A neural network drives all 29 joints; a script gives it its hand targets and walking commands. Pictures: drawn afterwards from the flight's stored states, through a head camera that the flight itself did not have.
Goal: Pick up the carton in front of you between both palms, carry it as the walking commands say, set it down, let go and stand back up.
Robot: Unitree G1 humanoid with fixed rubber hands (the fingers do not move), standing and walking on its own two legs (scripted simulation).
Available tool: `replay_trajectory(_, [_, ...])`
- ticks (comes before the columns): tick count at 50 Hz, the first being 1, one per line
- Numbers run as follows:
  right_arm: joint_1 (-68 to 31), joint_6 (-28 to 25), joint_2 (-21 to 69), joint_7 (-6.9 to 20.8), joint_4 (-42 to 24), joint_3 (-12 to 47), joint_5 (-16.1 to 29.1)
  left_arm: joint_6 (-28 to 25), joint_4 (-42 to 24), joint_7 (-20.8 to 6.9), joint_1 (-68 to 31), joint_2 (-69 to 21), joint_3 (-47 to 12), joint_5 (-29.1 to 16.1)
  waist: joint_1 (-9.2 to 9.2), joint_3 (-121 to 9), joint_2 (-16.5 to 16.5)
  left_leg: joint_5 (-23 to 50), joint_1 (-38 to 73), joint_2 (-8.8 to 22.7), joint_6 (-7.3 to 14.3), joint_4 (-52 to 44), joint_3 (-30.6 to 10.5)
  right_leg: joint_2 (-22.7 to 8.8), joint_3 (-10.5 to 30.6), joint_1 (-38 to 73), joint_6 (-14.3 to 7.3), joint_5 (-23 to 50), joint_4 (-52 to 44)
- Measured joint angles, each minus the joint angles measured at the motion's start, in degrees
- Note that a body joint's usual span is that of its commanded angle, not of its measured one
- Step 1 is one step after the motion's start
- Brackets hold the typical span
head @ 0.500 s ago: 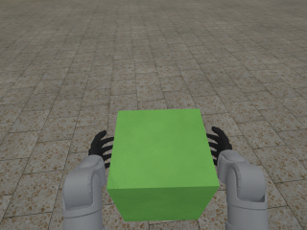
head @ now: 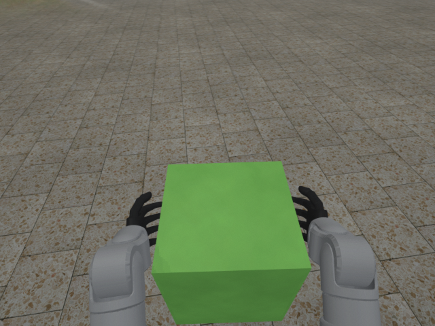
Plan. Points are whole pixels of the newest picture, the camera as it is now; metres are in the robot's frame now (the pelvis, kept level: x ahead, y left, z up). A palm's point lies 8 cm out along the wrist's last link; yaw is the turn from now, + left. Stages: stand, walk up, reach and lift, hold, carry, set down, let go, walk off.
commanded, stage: carry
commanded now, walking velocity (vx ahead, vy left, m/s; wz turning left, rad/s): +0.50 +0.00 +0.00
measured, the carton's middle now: (227, 245) +0.28 +0.00 +0.03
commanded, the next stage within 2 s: none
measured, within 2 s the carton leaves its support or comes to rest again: neither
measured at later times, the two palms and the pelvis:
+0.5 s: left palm (151, 126) +0.58 +0.17 +0.11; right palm (267, 119) +0.58 -0.13 +0.11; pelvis +0.32 +0.02 +0.00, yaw -1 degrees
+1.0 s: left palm (168, 79) +0.88 +0.16 +0.10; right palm (254, 77) +0.88 -0.14 +0.09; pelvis +0.61 +0.01 +0.01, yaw +0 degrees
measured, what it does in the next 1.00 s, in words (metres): walks ahead: left foot, then right foot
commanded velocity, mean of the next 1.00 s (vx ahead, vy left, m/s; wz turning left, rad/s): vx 0.32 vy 0.00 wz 0.00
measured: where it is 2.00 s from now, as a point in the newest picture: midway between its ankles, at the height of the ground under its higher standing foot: (215, 262)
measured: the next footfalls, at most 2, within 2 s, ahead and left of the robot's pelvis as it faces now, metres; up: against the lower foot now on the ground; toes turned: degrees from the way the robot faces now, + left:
left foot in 0.50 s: +0.49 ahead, +0.13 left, +0.00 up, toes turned +12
right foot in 0.92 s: +0.74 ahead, -0.08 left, +0.00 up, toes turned +14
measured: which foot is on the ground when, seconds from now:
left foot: down 0.00-0.02, up 0.04-0.48, down 0.50-0.96, up 0.98-1.00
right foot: down 0.00-0.52, up 0.54-0.90, down 0.92-1.00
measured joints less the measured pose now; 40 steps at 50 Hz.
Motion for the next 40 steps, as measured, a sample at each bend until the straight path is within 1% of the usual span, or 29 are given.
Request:
replay_trajectory(1, [-0.15,-0.14,-0.23,0.02,0.63,-0.52,0.02,-0.70,1.48,-0.01,-0.35,-0.07,-0.30,0.07,0.34,0.32,1.41,-1.03,-2.65,1.90,-0.07,7.61,-0.65,0.74,-0.91,-0.16,-1.58,-0.59,2.36])
replay_trajectory(2, [-0.09,-0.25,-0.46,0.02,1.29,-1.04,0.05,-1.23,3.18,-0.02,-0.87,-0.15,-0.58,0.19,0.77,0.87,1.87,-0.34,-7.01,2.52,0.14,17.87,-2.56,0.87,-1.41,-0.28,-2.76,-2.49,4.58])
replay_trajectory(4, [0.28,-0.33,-0.53,0.03,2.22,-1.58,-0.01,-1.68,5.17,-0.02,-1.09,-0.19,-0.88,0.29,1.17,2.49,1.32,0.70,-16.76,1.19,1.06,36.60,-6.39,0.50,-1.69,1.51,-3.72,-5.17,4.62])
replay_trajectory(5, [0.55,-0.44,-0.15,0.02,2.32,-1.73,-0.17,-1.83,5.25,-0.03,-0.67,-0.14,-0.89,0.19,1.24,3.26,0.99,2.01,-21.08,0.76,1.67,42.26,-7.00,0.38,-1.72,3.03,-3.32,-5.37,3.18])
replay_trajectory(6, [0.86,-0.66,0.08,0.03,2.24,-1.54,-0.32,-2.07,4.93,-0.03,-0.05,-0.07,-0.85,0.00,1.33,3.89,0.81,3.89,-24.83,0.77,2.08,45.04,-7.07,0.44,-1.72,4.66,-3.08,-5.38,1.41])
replay_trajectory(7, [1.12,-0.95,0.01,0.04,2.07,-1.03,-0.35,-2.38,4.40,-0.03,0.55,-0.01,-0.84,-0.16,1.45,4.41,0.68,5.80,-28.05,1.03,2.32,45.63,-6.91,0.56,-1.66,6.31,-2.98,-5.37,-0.42])
replay_trajectory(9, [1.46,-1.71,-0.10,0.04,1.57,-0.12,-0.30,-3.11,3.11,-0.03,1.57,0.10,-0.82,-0.42,1.71,5.00,0.43,8.93,-33.20,1.75,2.32,43.13,-6.43,0.75,-1.35,9.50,-2.78,-5.50,-3.75])
replay_trajectory(12, [2.14,-2.75,-0.16,0.05,0.43,0.99,-0.29,-4.12,1.27,-0.03,2.81,0.20,-0.82,-0.85,1.88,4.63,0.12,12.71,-38.17,2.86,1.44,35.29,-5.64,0.98,-0.79,14.19,-2.29,-6.26,-7.98])
replay_trajectory(15, [2.79,-2.94,-0.21,0.05,-1.31,1.60,-0.28,-4.32,-0.46,-0.03,3.44,0.25,-1.07,-1.13,1.74,3.62,-0.09,16.99,-40.18,3.52,0.64,25.63,-4.51,1.06,-0.33,19.02,-1.37,-7.83,-11.16])
replay_trajectory(17, [3.00,-2.59,-0.23,0.05,-2.80,1.67,-0.23,-3.99,-1.66,-0.03,3.38,0.25,-1.33,-1.21,1.54,2.95,-0.11,19.77,-40.35,3.53,0.62,19.95,-3.60,1.06,-0.13,22.18,-0.53,-9.50,-12.37])
replay_trajectory(22, [2.69,-0.90,-0.22,0.04,-5.15,0.99,0.08,-2.07,-3.30,-0.02,2.21,0.18,-1.88,-0.87,1.27,1.13,-0.40,24.17,-37.48,2.24,1.75,10.29,-0.57,0.75,0.31,29.76,2.30,-15.88,-12.53])
replay_trajectory(24, [1.87,-0.14,-0.17,0.04,-4.96,0.59,0.21,-1.07,-3.45,-0.02,1.49,0.12,-1.69,-0.56,1.33,0.75,-0.93,23.05,-34.20,1.24,2.39,7.12,1.44,-0.09,1.00,31.73,3.78,-20.29,-9.11])
replay_trajectory(25, [1.20,-0.07,-0.09,0.05,-4.25,0.52,0.26,-0.66,-3.35,-0.02,0.97,0.19,-1.28,-0.43,1.10,0.73,-1.82,23.29,-32.87,0.46,3.73,7.03,2.40,-1.33,1.49,31.42,4.31,-23.43,-4.68])
replay_trajectory(26, [0.39,-0.43,0.02,0.07,-2.68,0.57,0.20,-0.41,-2.72,-0.02,0.44,0.28,-0.56,-0.36,0.77,0.90,-3.18,21.92,-33.01,-0.19,5.25,9.75,3.30,-3.26,2.35,28.74,4.23,-24.50,3.02])
replay_trajectory(27, [-0.47,-0.59,0.14,0.08,-0.95,0.59,0.11,-0.14,-2.02,-0.02,0.11,0.40,0.10,-0.28,0.35,1.30,-3.56,19.82,-32.92,-0.28,6.18,11.69,3.73,-3.62,4.53,24.44,3.90,-24.00,13.00])
replay_trajectory(28, [-1.01,-0.59,0.21,0.08,0.42,0.54,0.04,0.15,-1.32,-0.02,-0.10,0.46,0.54,-0.20,0.14,1.89,-3.40,18.21,-32.14,-0.13,6.63,12.00,3.92,-2.91,6.83,19.57,3.44,-23.78,22.87])
replay_trajectory(29, [-1.17,-0.51,0.25,0.08,1.24,0.44,0.01,0.38,-0.78,-0.01,-0.15,0.31,0.86,-0.07,0.07,2.56,-3.07,17.41,-30.83,0.04,6.59,11.10,4.04,-2.06,8.24,14.87,2.75,-23.13,30.94])
replay_trajectory(30, [-0.96,-0.47,0.23,0.08,1.55,0.28,0.09,0.45,-0.42,0.00,-0.09,-0.07,1.05,0.12,0.04,3.18,-2.76,17.33,-29.25,0.11,6.08,9.52,4.11,-1.56,8.76,10.67,2.03,-21.70,36.28])
replay_trajectory(31, [-0.54,-0.54,0.19,0.08,1.52,0.14,0.22,0.41,-0.18,-0.01,0.03,-0.09,0.76,0.24,0.02,3.71,-2.57,17.29,-27.56,0.02,5.96,7.68,4.15,-1.45,8.81,7.07,1.48,-19.71,38.80])
replay_trajectory(32, [-0.08,-0.66,0.13,0.08,1.25,0.05,0.33,0.28,-0.05,-0.01,0.13,-0.03,0.34,0.30,-0.02,4.14,-2.39,17.29,-25.86,-0.10,5.92,5.80,4.11,-1.56,8.62,3.99,1.15,-17.63,39.23])
replay_trajectory(34, [0.68,-1.07,0.03,0.08,0.31,-0.10,0.52,-0.26,-0.14,0.00,0.25,0.02,-0.37,0.28,-0.16,4.69,-2.02,17.18,-22.60,-0.34,5.79,2.33,3.86,-2.02,8.08,-0.89,1.05,-14.23,36.67])
replay_trajectory(37, [1.24,-1.84,-0.04,0.09,-1.49,-0.29,0.86,-1.19,-1.14,0.01,0.23,0.01,-1.11,0.22,-0.18,5.09,-1.56,16.47,-18.00,-0.52,5.31,-1.66,3.23,-2.46,7.21,-5.29,1.71,-11.04,28.40])
replay_trajectory(40, [1.00,-2.21,-0.01,0.10,-3.30,-0.32,1.15,-1.61,-2.99,0.04,0.09,-0.01,-1.35,0.15,0.22,5.30,-1.45,14.49,-13.92,-0.48,4.33,-3.42,2.79,-2.13,5.89,-6.54,2.09,-7.27,18.01])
